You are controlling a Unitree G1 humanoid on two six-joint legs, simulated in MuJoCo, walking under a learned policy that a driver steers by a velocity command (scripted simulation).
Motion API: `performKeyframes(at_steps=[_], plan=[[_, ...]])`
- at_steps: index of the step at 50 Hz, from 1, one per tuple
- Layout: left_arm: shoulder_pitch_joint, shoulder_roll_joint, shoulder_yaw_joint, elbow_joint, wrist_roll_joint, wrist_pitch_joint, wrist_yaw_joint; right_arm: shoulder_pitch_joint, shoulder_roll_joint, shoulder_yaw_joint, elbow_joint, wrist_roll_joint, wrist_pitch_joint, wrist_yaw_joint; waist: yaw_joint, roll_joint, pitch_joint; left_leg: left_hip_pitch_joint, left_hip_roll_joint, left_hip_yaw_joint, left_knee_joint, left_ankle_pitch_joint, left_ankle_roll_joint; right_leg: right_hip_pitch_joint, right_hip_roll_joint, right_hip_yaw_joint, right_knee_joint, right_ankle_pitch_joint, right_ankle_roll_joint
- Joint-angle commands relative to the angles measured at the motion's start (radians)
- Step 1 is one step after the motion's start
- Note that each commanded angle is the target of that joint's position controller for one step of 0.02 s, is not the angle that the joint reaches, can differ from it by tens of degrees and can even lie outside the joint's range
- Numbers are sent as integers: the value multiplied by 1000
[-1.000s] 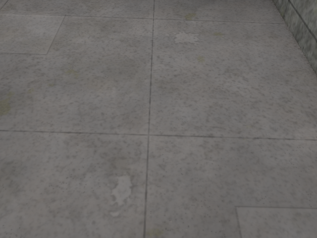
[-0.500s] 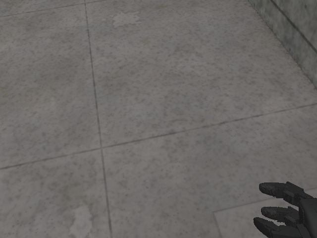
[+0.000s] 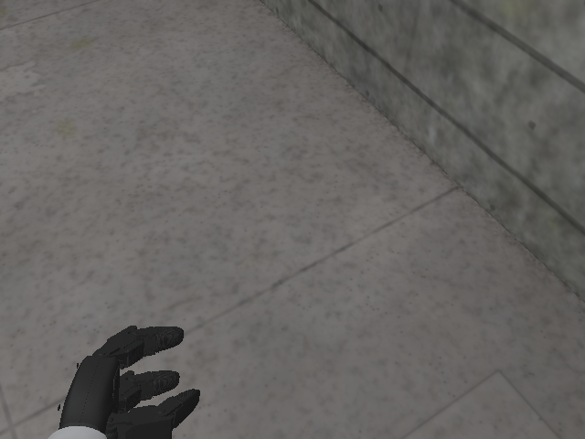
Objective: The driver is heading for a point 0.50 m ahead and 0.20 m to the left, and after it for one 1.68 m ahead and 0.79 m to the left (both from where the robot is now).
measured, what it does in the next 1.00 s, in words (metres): walks ahead, turning left: right foot, then left foot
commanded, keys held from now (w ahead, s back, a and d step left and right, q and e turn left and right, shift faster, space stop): w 0.02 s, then w+q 0.58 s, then q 0.40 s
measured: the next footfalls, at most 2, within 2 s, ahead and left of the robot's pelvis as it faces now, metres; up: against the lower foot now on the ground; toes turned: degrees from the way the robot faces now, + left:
right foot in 0.02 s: +0.19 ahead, -0.09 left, +0.00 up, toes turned +0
left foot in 0.60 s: +0.45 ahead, +0.15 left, +0.00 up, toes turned +17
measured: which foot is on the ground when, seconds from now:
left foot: down 0.00-0.04, up 0.06-0.58, down 0.60-1.00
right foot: up 0.00-0.00, down 0.02-0.62, up 0.64-1.00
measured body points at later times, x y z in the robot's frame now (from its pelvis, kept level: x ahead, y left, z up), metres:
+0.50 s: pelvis +0.26 +0.00 +0.01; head +0.29 +0.00 +0.46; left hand +0.23 +0.27 -0.11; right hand +0.48 -0.20 -0.09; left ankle +0.41 +0.18 -0.68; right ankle +0.15 -0.09 -0.72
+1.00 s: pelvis +0.48 +0.07 +0.01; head +0.52 +0.09 +0.46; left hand +0.56 +0.39 -0.08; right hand +0.71 -0.15 -0.09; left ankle +0.42 +0.14 -0.72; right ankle +0.66 +0.00 -0.70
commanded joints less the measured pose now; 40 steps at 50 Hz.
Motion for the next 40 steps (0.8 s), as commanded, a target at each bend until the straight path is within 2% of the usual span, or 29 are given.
performKeyframes(at_steps=[1, 2, 3, 4, 5, 6, 7, 8, 9, 11, 13, 15, 19, 21, 24, 26, 27, 28, 29, 30, 31, 32, 33, 34, 35, 36, 37, 38, 40], plan=[[329, 183, 72, 37, 7, -11, 8, -66, -173, -31, -73, -9, -5, -11, 248, 121, -199, -159, 203, -73, 378, 1037, 66, 557, -20, 50, -20, 97, -95], [488, 296, 99, 60, 30, -4, 27, 5, -96, -3, -94, -28, -22, -9, 246, -85, -369, -509, 76, -43, 755, 461, 17, 968, -289, 412, 13, 122, -209], [511, 257, 83, 65, 13, -2, 30, 74, -80, 7, -73, -15, -40, 9, 232, -193, -480, -706, -13, -189, 984, -145, 6, 1067, -435, 752, -117, 17, -314], [453, 193, 66, 63, 10, -1, 34, -13, -162, -24, -90, 16, -42, 11, 241, -102, -320, -810, 32, -232, 1037, -103, 7, 941, -395, 626, -158, -34, -266], [365, 161, 54, 56, 6, -8, 36, -107, -163, -26, -125, 24, -37, 5, 206, -63, -178, -817, 82, -194, 988, -9, 7, 766, -349, 460, -193, 13, -219], [304, 140, 47, 65, 11, -19, 29, -148, -146, -27, -134, 10, -32, -2, 156, 8, -108, -767, 117, -176, 908, 59, 4, 610, -301, 375, -244, 46, -184], [262, 98, 40, 65, 14, -29, 25, -138, -135, -31, -132, -6, -17, 0, 115, -3, -85, -713, 151, -190, 846, 111, 3, 527, -270, 316, -293, 41, -167], [246, 94, 42, 70, 21, -35, 23, -109, -114, -30, -123, -4, -3, 5, 89, -31, -75, -659, 162, -197, 826, 149, -1, 467, -254, 280, -333, 22, -158], [249, 98, 47, 83, 21, -42, 23, -94, -94, -28, -120, -1, 5, 7, 81, -41, -71, -640, 164, -195, 818, 179, -8, 436, -248, 249, -363, 34, -157], [270, 126, 56, 114, 24, -49, 29, -126, -91, -34, -132, 2, 16, 2, 75, -27, -34, -669, 158, -206, 785, 252, -21, 405, -239, 165, -398, 82, -137], [299, 125, 57, 138, 29, -50, 38, -167, -92, -40, -142, 2, 22, -11, 93, -36, -6, -734, 144, -223, 713, 349, -27, 425, -215, 81, -393, 164, -111], [330, 131, 57, 162, 25, -47, 48, -212, -89, -40, -158, -3, 18, -9, 109, -40, 8, -757, 130, -223, 620, 454, -27, 452, -206, 30, -395, 201, -90], [351, 165, 58, 186, 21, -40, 61, -322, -74, -28, -199, -5, 9, 19, 142, -28, 33, -734, 124, -169, 448, 583, -21, 497, -208, -44, -404, 164, -53], [390, 179, 59, 206, 18, -33, 64, -387, -65, -18, -230, -6, 9, 31, 170, -18, 61, -770, 123, -145, 391, 564, -13, 567, -233, -61, -393, 181, -50], [445, 201, 65, 232, 6, -11, 66, -480, -57, -7, -288, -8, 11, 60, 199, -9, 96, -830, 112, -95, 320, 458, 11, 704, -276, -82, -344, 260, -59], [437, 221, 69, 230, 1, 4, 69, -496, -63, -8, -320, -8, 11, 75, 181, -26, 81, -778, 79, -35, 290, 346, 39, 739, -288, -111, -268, 468, -49], [427, 238, 71, 222, 3, 8, 72, -480, -75, -13, -328, -7, 11, 75, 167, -51, 49, -716, 49, 10, 292, 297, 54, 741, -284, -132, -205, 636, -40], [421, 255, 75, 218, -1, 12, 77, -439, -89, -21, -329, -9, 14, 74, 137, -81, 10, -632, 13, 43, 297, 244, 73, 738, -285, -145, -125, 811, -34], [411, 271, 78, 214, -2, 19, 83, -347, -120, -37, -314, -7, 17, 72, 81, -96, -43, -507, -24, 59, 281, 217, 100, 717, -278, -157, 6, 928, -24], [383, 275, 77, 205, -8, 21, 87, -185, -174, -67, -278, -5, 18, 62, -13, -72, -123, -266, -52, 44, 186, 299, 141, 618, -244, -181, 216, 874, 5], [374, 246, 64, 171, 6, 8, 88, -37, -269, -96, -248, -12, 25, 38, -68, 53, -217, 58, 104, -203, 168, 457, 208, 338, -179, -177, 539, 474, 54], [450, 118, 23, 118, 27, -25, 68, -117, -342, -99, -288, -26, 14, 31, 56, 299, -324, 351, 393, -798, 69, 608, 440, -86, 72, -61, 923, -512, 125], [390, 217, 42, 118, 10, -60, 48, -94, -259, -76, -296, -31, 11, 32, -15, 156, -413, 354, 394, -782, 43, 749, 437, -129, 16, 153, 975, -530, 108], [314, 227, 44, 78, -19, -63, 46, -146, -208, -61, -304, -32, 5, 32, 2, 108, -293, 250, 350, -589, 68, 884, 384, -152, -30, 147, 928, -474, 99], [293, 209, 42, 73, -6, -59, 54, -197, -187, -57, -304, -17, 1, 33, 47, 3, -169, 94, 286, -467, 52, 906, 327, -152, -64, 119, 827, -424, 104], [280, 216, 49, 71, 16, -48, 66, -243, -157, -49, -314, -5, 2, 27, 74, -15, -123, -10, 250, -411, 28, 881, 291, -123, -90, 105, 744, -383, 113], [287, 213, 52, 64, 21, -34, 67, -264, -154, -44, -329, -11, 5, 21, 101, -1, -91, -108, 223, -386, -3, 898, 284, -70, -93, 101, 706, -356, 124], [299, 200, 49, 58, 25, -21, 68, -272, -167, -48, -330, -18, 7, 17, 118, 13, -82, -164, 209, -374, -17, 936, 282, -42, -87, 94, 655, -335, 139], [307, 163, 37, 55, 26, -4, 74, -274, -196, -57, -324, -23, 11, 7, 133, 44, -90, -234, 176, -320, -9, 1031, 271, -8, -66, 70, 522, -296, 169]])
Keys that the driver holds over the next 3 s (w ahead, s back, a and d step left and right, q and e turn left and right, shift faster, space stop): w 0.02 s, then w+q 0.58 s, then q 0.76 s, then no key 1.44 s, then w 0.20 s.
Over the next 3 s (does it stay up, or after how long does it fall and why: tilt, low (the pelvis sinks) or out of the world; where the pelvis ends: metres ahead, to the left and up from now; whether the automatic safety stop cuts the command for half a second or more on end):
stays up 0.51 0.07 0.01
